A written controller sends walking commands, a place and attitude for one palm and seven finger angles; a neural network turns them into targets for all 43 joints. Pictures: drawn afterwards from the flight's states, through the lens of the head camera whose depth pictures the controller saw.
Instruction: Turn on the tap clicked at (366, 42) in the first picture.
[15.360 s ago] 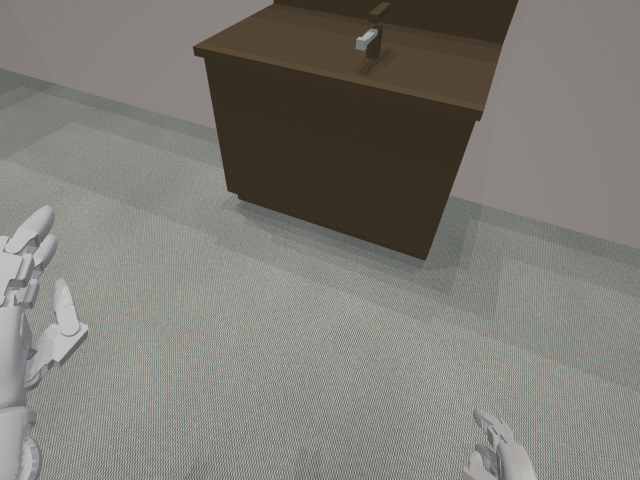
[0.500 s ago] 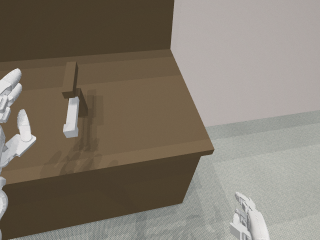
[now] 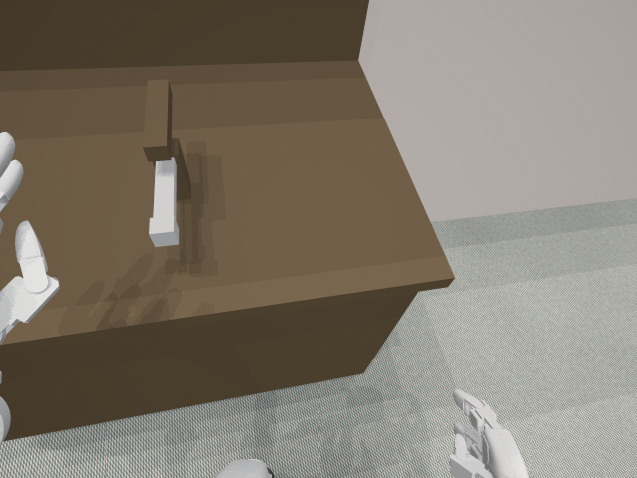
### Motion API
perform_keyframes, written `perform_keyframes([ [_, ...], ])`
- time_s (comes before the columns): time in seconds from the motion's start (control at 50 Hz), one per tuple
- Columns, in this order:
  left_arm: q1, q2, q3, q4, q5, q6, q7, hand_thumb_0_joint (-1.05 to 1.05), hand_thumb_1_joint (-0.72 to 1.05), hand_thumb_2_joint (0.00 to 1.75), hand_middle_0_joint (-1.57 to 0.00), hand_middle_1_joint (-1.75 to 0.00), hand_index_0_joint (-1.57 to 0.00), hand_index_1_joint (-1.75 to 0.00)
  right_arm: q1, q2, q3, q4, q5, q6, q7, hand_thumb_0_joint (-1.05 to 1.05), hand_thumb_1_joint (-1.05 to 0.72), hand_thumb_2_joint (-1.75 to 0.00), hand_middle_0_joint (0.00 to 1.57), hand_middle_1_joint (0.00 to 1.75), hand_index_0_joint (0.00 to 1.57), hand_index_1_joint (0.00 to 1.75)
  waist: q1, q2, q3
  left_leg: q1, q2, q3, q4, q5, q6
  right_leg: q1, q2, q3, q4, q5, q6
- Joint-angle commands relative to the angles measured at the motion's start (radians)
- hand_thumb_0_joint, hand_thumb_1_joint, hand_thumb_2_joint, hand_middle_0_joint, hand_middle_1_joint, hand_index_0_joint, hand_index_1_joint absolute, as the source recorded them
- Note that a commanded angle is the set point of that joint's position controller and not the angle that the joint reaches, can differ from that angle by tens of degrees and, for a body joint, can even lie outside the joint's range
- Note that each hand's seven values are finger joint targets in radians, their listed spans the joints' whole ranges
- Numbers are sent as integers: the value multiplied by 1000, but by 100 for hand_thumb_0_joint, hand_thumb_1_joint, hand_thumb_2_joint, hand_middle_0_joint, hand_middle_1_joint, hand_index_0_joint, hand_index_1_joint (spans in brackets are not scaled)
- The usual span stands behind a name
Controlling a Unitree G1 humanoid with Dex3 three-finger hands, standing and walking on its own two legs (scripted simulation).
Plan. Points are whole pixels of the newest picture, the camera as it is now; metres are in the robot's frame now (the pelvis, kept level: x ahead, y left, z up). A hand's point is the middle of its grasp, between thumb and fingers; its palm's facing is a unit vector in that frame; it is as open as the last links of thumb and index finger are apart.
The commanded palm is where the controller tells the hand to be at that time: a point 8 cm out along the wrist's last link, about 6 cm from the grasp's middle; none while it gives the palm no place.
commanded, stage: come to a stop and stand still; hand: left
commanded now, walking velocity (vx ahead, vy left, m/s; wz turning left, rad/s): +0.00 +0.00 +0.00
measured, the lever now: (164, 231) +0.36 +0.23 +0.06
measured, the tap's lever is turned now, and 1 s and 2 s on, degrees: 0 0 0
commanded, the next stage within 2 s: look again from close up in 0.18 s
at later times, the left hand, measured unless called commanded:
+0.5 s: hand (53, 297) +0.22 +0.25 +0.16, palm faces +0.37 -0.86 -0.34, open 7.4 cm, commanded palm +0.16 +0.29 +0.18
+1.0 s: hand (110, 282) +0.24 +0.21 +0.17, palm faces +0.30 -0.88 -0.36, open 7.4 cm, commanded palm +0.18 +0.25 +0.18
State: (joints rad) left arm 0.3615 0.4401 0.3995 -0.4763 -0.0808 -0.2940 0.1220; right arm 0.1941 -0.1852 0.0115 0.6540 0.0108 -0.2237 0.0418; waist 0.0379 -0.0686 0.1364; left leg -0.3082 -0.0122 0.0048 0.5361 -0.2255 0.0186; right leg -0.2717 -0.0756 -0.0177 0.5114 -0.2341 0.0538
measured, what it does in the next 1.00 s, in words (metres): stands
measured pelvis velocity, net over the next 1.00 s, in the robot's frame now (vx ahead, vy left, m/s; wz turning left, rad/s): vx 0.01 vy -0.02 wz -0.06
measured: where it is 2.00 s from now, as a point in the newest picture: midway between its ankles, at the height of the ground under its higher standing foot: outside the picture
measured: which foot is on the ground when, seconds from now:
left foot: down 0.00-1.00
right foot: down 0.00-1.00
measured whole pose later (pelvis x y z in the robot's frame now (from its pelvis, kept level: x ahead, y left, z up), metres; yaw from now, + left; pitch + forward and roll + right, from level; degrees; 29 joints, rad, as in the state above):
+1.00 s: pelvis +0.01 -0.02 +0.01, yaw -3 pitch -2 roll -1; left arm 0.43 0.36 0.37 -0.53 -0.07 -0.17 0.09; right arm 0.18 -0.17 0.02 0.55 0.02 -0.11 -0.01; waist 0.02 -0.02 0.10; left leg -0.24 0.06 0.04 0.50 -0.23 -0.01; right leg -0.21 0.00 0.01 0.42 -0.19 0.03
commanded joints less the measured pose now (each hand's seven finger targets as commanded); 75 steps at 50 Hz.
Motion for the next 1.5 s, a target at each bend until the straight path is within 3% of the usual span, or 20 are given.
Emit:
perform_keyframes([
  [0.0,4,146,107,-200,0,-64,11,0,90,90,-20,-30,-20,-30,-70,-155,-65,-147,4,-40,-3,0,-90,-90,20,30,20,30,-2,139,-232,19,91,-88,-150,36,-5,100,2,-9,-35,106,-54],
  [0.04,24,123,102,-165,-5,-55,7,0,90,90,-20,-30,-20,-30,-66,-148,-65,-147,7,-25,-9,0,-90,-90,20,30,20,30,-8,106,-228,28,87,-84,-157,5,-9,97,1,-7,-54,108,-57],
  [0.12,-14,142,111,-188,-4,-43,3,0,90,90,-20,-30,-20,-30,-96,-155,-63,-169,12,-17,-22,0,-90,-90,20,30,20,30,-13,145,-222,50,84,-86,-176,-48,-5,81,7,6,-66,77,-56],
  [0.22,-38,132,92,-217,8,-15,7,0,90,90,-20,-30,-20,-30,-113,-149,-58,-189,14,-10,-34,0,-90,-90,20,30,20,30,-12,125,-228,64,76,-70,-167,-65,-4,100,3,20,-105,90,-56],
  [0.24,-41,84,53,-217,13,-12,4,0,90,90,-20,-30,-20,-30,-104,-144,-56,-189,11,-6,-37,0,-90,-90,20,30,20,30,-16,121,-230,64,79,-65,-166,-56,-5,110,4,12,-109,98,-56],
  [0.32,-40,116,81,-237,25,8,12,0,90,90,-20,-30,-20,-30,-118,-155,-58,-204,14,1,-45,0,-90,-90,20,30,20,30,-14,149,-233,76,79,-60,-167,-29,-6,134,10,18,-119,123,-55],
  [0.34,-43,71,42,-246,28,6,8,0,90,90,-20,-30,-20,-30,-110,-147,-54,-206,11,6,-48,0,-90,-90,20,30,20,30,-17,162,-227,66,81,-55,-170,-25,-6,142,10,6,-120,127,-55],
  [0.42,-18,113,82,-245,35,16,14,0,90,90,-20,-30,-20,-30,-118,-156,-56,-217,14,13,-55,0,-90,-90,20,30,20,30,-15,170,-216,66,83,-57,-178,-34,-7,146,16,11,-131,123,-56],
  [0.44,-3,73,54,-236,32,15,10,0,90,90,-20,-30,-20,-30,-109,-145,-52,-219,11,18,-56,0,-90,-90,20,30,20,30,-17,155,-214,62,83,-52,-179,-33,-7,150,16,4,-136,125,-55],
  [0.52,38,102,89,-211,31,27,11,0,90,90,-20,-30,-20,-30,-114,-152,-55,-227,13,27,-64,0,-90,-90,20,30,20,30,-15,125,-206,74,81,-38,-171,-28,-8,145,14,16,-156,130,-54],
  [0.54,35,59,51,-203,30,26,5,0,90,90,-20,-30,-20,-30,-103,-147,-51,-224,9,32,-64,0,-90,-90,20,30,20,30,-20,113,-199,65,82,-34,-171,-28,-8,147,14,9,-161,130,-53],
  [0.72,-7,105,90,-244,29,39,2,0,90,90,-20,-30,-20,-30,-120,-143,-53,-240,12,42,-71,0,-90,-90,20,30,20,30,-15,152,-212,115,129,-39,-190,42,-9,128,47,6,-121,150,-44],
  [0.74,-5,62,55,-229,25,40,-4,0,90,90,-20,-30,-20,-30,-108,-138,-51,-240,9,47,-69,0,-90,-90,20,30,20,30,-18,140,-208,110,134,-39,-187,52,-6,124,50,-1,-123,156,-43],
  [0.82,9,94,81,-249,23,51,-6,0,90,90,-20,-30,-20,-30,-116,-134,-55,-252,12,51,-60,0,-90,-90,20,30,20,30,-13,167,-222,131,147,-34,-172,73,-4,115,51,6,-113,161,-44],
  [0.84,9,53,44,-250,19,51,-12,0,90,90,-20,-30,-20,-30,-105,-132,-51,-253,9,55,-57,0,-90,-90,20,30,20,30,-18,157,-215,113,148,-33,-175,61,-5,116,56,-1,-116,156,-43],
  [0.92,36,103,90,-277,16,57,-11,0,90,90,-20,-30,-20,-30,-111,-131,-56,-263,12,61,-54,0,-90,-90,20,30,20,30,-16,180,-226,124,151,-25,-152,86,-6,109,53,8,-113,169,-47],
  [1.14,73,79,68,-249,-13,94,-26,0,90,90,-20,-30,-20,-30,-96,-129,-60,-264,9,83,-73,0,-90,-90,20,30,20,30,-29,85,-210,118,132,13,-69,34,-8,56,27,62,-144,159,-64],
  [1.32,82,132,109,-300,-17,98,-13,0,90,90,-20,-30,-20,-30,-110,-133,-67,-263,15,84,-81,0,-90,-90,20,30,20,30,-27,116,-209,117,133,0,-58,22,-6,38,19,72,-135,128,-71],
  [1.34,90,97,79,-292,-20,97,-16,0,90,90,-20,-30,-20,-30,-99,-131,-65,-260,11,86,-81,0,-90,-90,20,30,20,30,-31,112,-208,110,135,0,-57,16,-5,42,23,64,-134,125,-69],
  [1.48,109,113,98,-293,-19,95,-18,0,90,90,-20,-30,-20,-30,-95,-137,-70,-264,12,87,-79,0,-90,-90,20,30,20,30,-27,139,-212,91,158,-21,-77,22,1,59,39,46,-109,125,-61],
])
